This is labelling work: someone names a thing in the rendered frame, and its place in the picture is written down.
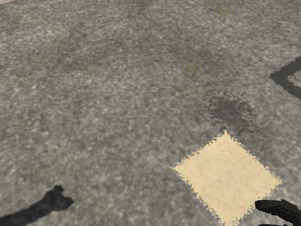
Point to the right robot hand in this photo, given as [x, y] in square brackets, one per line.
[285, 210]

